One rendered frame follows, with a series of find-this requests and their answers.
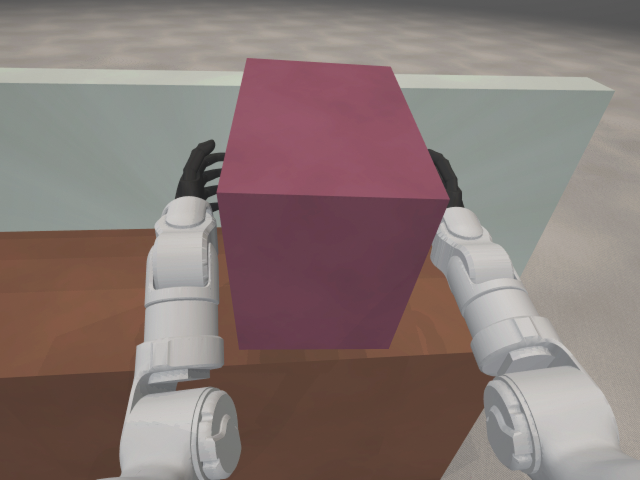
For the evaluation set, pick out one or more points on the left robot hand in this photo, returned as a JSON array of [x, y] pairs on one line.
[[194, 177]]

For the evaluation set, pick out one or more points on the left robot forearm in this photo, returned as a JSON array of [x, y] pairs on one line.
[[181, 341]]

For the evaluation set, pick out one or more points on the carton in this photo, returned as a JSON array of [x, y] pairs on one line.
[[329, 202]]

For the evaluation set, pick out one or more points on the robot left upper arm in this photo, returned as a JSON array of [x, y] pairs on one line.
[[181, 435]]

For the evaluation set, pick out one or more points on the pedestal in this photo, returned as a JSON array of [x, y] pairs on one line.
[[72, 311]]

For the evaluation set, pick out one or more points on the right robot hand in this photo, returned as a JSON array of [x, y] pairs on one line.
[[448, 178]]

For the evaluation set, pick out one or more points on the right robot forearm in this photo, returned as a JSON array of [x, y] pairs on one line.
[[508, 335]]

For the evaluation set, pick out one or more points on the robot right upper arm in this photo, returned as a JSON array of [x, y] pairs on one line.
[[554, 424]]

